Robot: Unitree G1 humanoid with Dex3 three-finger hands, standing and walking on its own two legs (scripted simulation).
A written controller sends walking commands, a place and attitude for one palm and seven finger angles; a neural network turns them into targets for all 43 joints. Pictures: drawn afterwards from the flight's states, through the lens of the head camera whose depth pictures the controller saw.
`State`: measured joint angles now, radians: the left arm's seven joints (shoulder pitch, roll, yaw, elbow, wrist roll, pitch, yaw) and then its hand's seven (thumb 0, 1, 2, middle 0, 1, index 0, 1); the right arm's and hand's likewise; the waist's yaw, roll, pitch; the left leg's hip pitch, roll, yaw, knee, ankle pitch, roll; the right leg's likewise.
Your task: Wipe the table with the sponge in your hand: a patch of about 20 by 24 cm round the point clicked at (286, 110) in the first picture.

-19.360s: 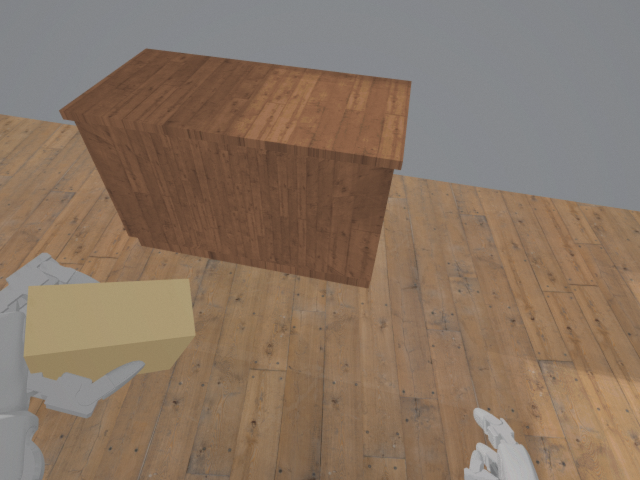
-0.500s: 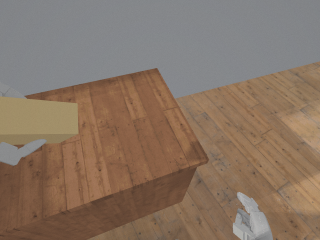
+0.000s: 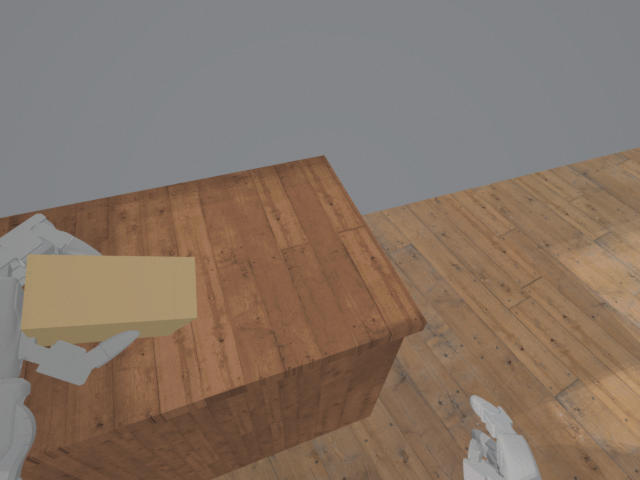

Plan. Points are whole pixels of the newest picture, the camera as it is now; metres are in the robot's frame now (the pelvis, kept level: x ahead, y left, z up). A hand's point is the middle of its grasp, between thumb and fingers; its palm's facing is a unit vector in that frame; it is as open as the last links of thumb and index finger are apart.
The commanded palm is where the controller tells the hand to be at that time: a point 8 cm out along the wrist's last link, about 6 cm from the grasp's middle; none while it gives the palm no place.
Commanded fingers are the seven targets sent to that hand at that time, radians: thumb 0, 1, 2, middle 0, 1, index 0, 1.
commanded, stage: come to a stop and stand still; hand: left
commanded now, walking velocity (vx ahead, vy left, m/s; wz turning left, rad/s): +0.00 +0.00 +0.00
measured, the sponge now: (136, 302) +0.24 +0.21 +0.15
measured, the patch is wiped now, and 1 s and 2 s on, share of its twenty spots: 0.00 0.00 0.00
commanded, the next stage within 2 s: look again from close up in 0.70 s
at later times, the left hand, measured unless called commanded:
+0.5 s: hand (60, 264) +0.26 +0.30 +0.16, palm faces +0.33 -0.84 -0.43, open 9.8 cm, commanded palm +0.20 +0.33 +0.18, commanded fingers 0.00 0.10 1.30 -1.20 -1.60 -1.20 -1.60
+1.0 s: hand (66, 282) +0.25 +0.28 +0.16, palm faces +0.37 -0.85 -0.38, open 9.8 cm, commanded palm +0.19 +0.31 +0.18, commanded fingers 0.00 0.10 1.30 -1.20 -1.60 -1.20 -1.60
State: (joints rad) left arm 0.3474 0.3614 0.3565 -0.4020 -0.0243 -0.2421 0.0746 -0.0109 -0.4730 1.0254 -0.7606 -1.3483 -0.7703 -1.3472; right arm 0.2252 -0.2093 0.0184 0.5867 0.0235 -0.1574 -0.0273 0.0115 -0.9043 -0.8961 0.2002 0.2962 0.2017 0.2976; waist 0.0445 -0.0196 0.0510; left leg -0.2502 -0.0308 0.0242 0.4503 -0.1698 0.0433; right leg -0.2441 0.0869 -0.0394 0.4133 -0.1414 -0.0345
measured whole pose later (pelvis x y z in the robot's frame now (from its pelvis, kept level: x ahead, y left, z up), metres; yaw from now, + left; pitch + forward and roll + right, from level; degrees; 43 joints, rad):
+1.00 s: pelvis +0.03 +0.03 +0.00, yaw +0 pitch +0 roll -1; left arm 0.41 0.36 0.34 -0.43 -0.04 -0.20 0.07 -0.01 -0.47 1.03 -0.76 -1.35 -0.77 -1.35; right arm 0.20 -0.20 0.03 0.57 0.02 -0.12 -0.05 0.01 -0.90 -0.90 0.20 0.30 0.20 0.30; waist 0.04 -0.01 0.03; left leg -0.22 -0.06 0.03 0.41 -0.19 0.07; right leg -0.21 0.06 -0.03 0.38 -0.16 -0.04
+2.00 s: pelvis +0.06 +0.07 +0.00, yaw +0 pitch +1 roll -1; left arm 0.40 0.40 0.39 -0.49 -0.05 -0.27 0.07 -0.01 -0.47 1.03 -0.76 -1.35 -0.77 -1.35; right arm 0.17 -0.17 0.03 0.56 0.01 -0.16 0.00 0.01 -0.90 -0.90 0.20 0.30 0.20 0.30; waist 0.04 -0.06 0.07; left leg -0.23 -0.10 0.05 0.45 -0.24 0.12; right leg -0.23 0.02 -0.01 0.45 -0.24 0.00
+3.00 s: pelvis +0.03 +0.02 +0.00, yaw -1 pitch +0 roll +0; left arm 0.40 0.37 0.36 -0.45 -0.06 -0.20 0.08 -0.01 -0.47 1.03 -0.76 -1.35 -0.77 -1.35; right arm 0.20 -0.17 0.02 0.57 0.01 -0.12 -0.02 0.01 -0.90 -0.90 0.20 0.30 0.20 0.30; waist 0.03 -0.05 0.05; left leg -0.23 -0.05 0.04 0.42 -0.20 0.06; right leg -0.23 0.07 -0.02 0.39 -0.17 -0.06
